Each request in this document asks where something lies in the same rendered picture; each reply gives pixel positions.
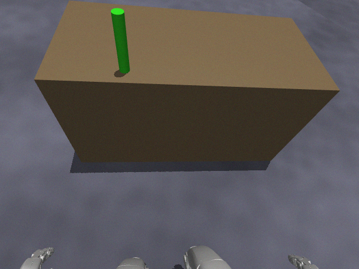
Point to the right robot hand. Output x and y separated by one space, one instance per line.
301 262

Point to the left robot hand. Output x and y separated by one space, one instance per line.
38 258

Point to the can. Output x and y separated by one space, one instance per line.
119 27

